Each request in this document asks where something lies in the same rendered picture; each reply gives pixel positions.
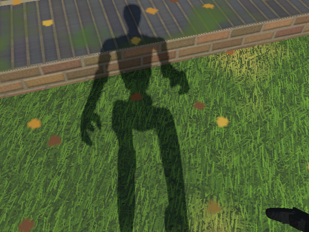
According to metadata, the robot right hand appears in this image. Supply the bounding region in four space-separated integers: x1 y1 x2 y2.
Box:
266 207 309 232

